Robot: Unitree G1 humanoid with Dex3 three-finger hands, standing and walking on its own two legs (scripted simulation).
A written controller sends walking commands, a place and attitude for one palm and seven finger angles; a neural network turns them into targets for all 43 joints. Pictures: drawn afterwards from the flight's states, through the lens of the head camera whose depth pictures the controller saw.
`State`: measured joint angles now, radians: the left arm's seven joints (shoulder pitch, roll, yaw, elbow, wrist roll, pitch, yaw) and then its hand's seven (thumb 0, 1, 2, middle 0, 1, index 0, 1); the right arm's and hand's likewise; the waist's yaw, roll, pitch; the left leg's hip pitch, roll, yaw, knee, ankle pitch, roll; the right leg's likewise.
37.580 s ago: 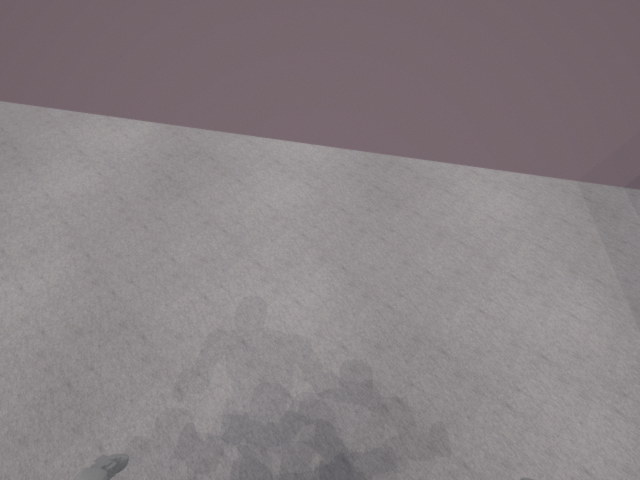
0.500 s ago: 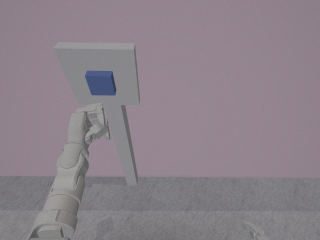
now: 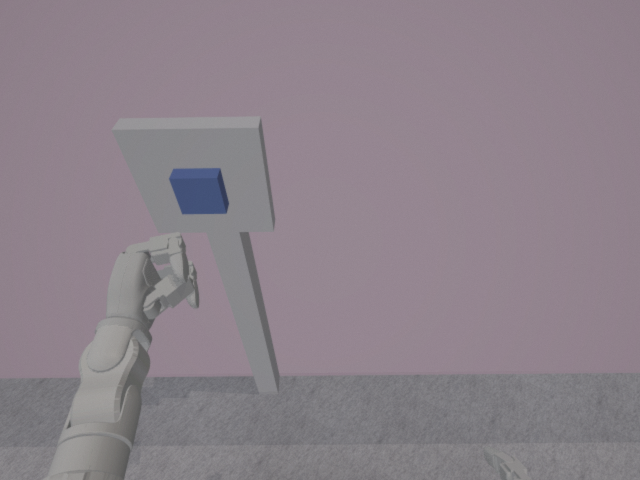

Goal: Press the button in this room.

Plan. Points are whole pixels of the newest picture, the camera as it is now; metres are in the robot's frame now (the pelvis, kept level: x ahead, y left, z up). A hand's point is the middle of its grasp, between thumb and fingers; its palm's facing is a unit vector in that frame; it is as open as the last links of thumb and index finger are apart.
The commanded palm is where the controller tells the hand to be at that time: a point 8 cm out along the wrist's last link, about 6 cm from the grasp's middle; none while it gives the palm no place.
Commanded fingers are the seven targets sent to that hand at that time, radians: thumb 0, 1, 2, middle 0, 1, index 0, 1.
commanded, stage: draw the hand back to the body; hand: left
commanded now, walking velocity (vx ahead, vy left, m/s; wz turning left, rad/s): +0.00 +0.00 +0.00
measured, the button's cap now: (201, 190) +0.49 +0.20 +0.11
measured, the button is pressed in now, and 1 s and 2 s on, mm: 0 0 0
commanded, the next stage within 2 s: step back with the hand held close in 1.24 s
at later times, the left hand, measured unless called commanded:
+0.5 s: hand (118, 333) +0.24 +0.21 +0.14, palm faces +0.24 -0.94 -0.23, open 3.1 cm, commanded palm +0.19 +0.26 +0.16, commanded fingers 0.00 0.90 0.90 -1.30 -1.50 -1.30 -1.50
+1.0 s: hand (12, 359) +0.18 +0.26 +0.19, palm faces +0.40 -0.83 -0.38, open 3.1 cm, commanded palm +0.14 +0.30 +0.20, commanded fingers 0.00 0.90 0.90 -1.30 -1.50 -1.30 -1.50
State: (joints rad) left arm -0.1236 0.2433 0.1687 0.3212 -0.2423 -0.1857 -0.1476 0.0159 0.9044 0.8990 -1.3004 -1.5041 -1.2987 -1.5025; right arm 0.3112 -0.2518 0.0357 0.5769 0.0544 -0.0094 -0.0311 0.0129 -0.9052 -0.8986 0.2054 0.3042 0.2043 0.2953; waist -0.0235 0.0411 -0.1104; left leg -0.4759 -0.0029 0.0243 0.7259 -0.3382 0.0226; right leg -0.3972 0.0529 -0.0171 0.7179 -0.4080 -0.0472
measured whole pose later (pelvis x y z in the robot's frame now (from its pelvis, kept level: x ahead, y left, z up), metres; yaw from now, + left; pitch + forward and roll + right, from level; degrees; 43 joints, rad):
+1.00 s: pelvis +0.01 +0.02 +0.03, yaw +0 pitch -4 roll -1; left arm 0.55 0.35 0.28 -0.49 -0.08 -0.08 0.09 0.01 0.90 0.90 -1.31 -1.50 -1.30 -1.50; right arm 0.20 -0.23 0.04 0.61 0.00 -0.06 -0.06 0.01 -0.90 -0.90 0.21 0.30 0.20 0.30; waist 0.07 0.06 -0.02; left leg -0.12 -0.03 0.02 0.44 -0.23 0.04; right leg -0.02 0.03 -0.01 0.38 -0.28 -0.03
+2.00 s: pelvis -0.07 +0.05 +0.01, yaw +0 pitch -1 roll -2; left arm 0.62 0.40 0.38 -0.57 -0.03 -0.20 0.12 0.01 0.89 0.90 -1.31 -1.50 -1.30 -1.50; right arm 0.20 -0.22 0.01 0.51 0.01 -0.01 -0.06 0.01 -0.90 -0.90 0.21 0.30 0.20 0.30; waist 0.00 0.01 0.02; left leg -0.39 -0.03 0.06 0.56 -0.17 0.09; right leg -0.32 0.02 0.01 0.55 -0.22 0.02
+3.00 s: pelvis -0.30 +0.08 +0.02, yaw -4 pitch -3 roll -1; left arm 0.55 0.41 0.38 -0.56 -0.05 -0.13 0.13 0.01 0.90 0.90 -1.31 -1.50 -1.31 -1.50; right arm 0.27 -0.17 0.03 0.61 -0.01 -0.11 -0.05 0.01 -0.90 -0.90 0.21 0.30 0.20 0.30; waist -0.07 -0.05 -0.02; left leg -0.39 -0.05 0.02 0.41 -0.16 0.00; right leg -0.23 0.08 -0.05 0.63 -0.53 -0.05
